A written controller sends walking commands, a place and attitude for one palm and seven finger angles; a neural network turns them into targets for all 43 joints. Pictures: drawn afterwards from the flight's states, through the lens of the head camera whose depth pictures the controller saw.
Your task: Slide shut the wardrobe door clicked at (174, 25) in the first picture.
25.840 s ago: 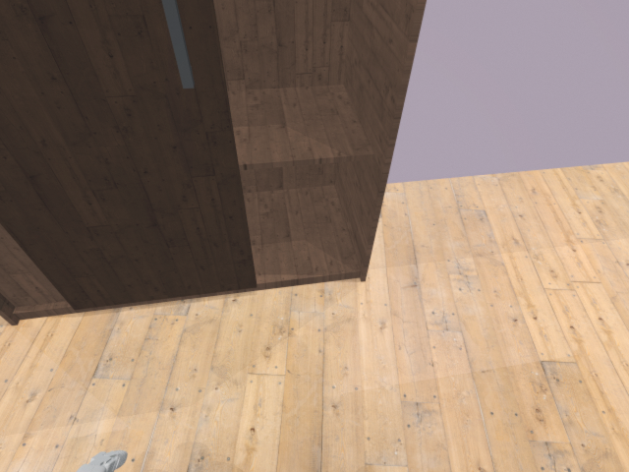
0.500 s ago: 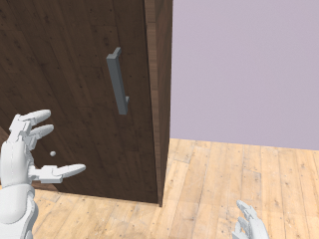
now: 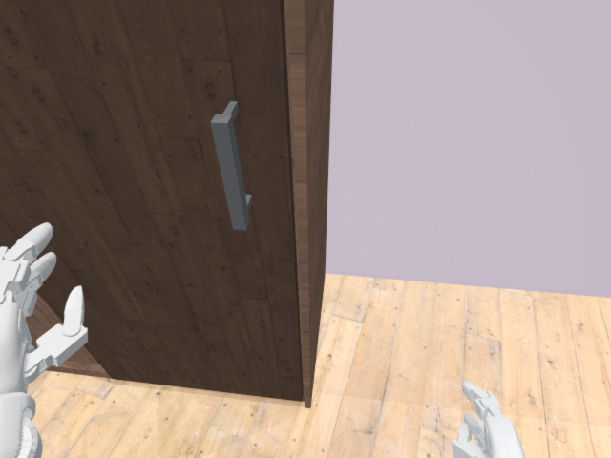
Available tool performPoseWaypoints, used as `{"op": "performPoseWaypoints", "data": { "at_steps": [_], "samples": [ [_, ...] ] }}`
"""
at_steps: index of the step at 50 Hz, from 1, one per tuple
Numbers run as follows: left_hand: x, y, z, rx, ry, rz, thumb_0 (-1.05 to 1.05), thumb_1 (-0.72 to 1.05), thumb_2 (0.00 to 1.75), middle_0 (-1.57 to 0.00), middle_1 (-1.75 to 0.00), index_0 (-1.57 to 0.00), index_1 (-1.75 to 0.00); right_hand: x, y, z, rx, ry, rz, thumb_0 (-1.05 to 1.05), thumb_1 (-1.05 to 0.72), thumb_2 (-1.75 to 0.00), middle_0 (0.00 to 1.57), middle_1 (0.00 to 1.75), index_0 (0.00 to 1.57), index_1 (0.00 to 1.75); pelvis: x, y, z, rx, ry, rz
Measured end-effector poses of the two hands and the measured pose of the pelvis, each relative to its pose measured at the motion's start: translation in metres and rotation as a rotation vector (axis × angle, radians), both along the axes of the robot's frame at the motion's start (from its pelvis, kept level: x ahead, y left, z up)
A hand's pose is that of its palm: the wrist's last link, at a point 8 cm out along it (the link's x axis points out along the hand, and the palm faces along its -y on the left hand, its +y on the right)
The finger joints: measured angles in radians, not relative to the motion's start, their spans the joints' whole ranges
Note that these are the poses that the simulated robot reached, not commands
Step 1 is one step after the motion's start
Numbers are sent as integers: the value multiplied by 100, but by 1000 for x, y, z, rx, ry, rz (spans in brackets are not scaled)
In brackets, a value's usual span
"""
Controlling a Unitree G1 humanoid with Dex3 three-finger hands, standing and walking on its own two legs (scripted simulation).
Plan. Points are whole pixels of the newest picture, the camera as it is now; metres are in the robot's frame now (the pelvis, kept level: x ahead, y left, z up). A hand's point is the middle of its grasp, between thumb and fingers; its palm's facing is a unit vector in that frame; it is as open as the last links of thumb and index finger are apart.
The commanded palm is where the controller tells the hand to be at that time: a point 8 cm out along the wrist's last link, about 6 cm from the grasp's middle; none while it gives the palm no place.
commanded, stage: draw the hand back to the body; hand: left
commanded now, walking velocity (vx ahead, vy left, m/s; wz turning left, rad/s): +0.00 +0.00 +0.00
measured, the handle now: (236, 169) +0.43 +0.16 +0.18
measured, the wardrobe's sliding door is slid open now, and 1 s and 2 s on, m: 0.00 0.00 0.00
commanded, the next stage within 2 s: step back with the hand held close in 0.32 s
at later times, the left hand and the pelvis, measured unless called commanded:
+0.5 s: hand (74, 323) +0.19 +0.26 +0.16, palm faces +0.50 -0.79 -0.36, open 7.5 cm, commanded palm +0.13 +0.30 +0.17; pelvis -0.01 +0.00 +0.00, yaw +0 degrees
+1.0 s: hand (16, 372) +0.13 +0.29 +0.16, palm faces +0.50 -0.75 -0.43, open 7.4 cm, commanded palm +0.08 +0.32 +0.17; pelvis -0.06 +0.02 -0.02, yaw +0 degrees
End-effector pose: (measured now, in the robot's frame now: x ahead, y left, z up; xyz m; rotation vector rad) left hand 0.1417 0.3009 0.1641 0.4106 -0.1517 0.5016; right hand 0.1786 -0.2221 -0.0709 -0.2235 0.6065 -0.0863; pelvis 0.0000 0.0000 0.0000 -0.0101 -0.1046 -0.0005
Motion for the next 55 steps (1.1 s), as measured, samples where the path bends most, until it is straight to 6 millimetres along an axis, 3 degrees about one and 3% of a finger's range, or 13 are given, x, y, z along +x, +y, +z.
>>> {"op": "performPoseWaypoints", "data": {
  "at_steps": [14, 23, 28, 35, 46, 55],
  "samples": [
    [-1, -3, 5, 3, -26, 6, 2, 88, 89, -20, -31, -21, -31, -4, 9, -5, 23, 14, 18, 2, -90, -89, 20, 30, 20, 30, -4, -2, 0, 2, -8, 7],
    [-2, -8, 3, 5, -8, -7, 2, 89, 89, -20, -30, -21, -30, -15, 1, -10, 17, 37, -4, 2, -90, -89, 21, 30, 20, 30, -5, -4, 0, 2, -9, 2],
    [0, -2, 15, 91, -37, -18, 2, 89, 89, -21, -30, -21, -30, -20, -5, -10, 7, 61, -16, 2, -90, -89, 20, 30, 20, 30, -9, -3, -2, -10, 53, 8],
    [1, 0, -1, 107, 48, -89, 2, 89, 89, -20, -30, -21, -30, -39, -10, -13, -30, 97, -90, 2, -90, -89, 20, 30, 20, 30, -20, 13, -7, -3, 106, -5],
    [-37, 21, 12, 183, -40, -58, 2, 89, 89, -21, -30, -21, -30, -67, 7, -15, -39, 83, -87, 2, -90, -89, 20, 30, 20, 30, -50, 21, -16, 7, 102, -10],
    [-66, 19, 0, 142, -103, -42, 2, 89, 89, -21, -30, -21, -30, -96, 13, -19, -44, 64, -59, 1, -90, -89, 21, 30, 20, 30, -79, 22, -22, -3, 95, 3]
  ]
}}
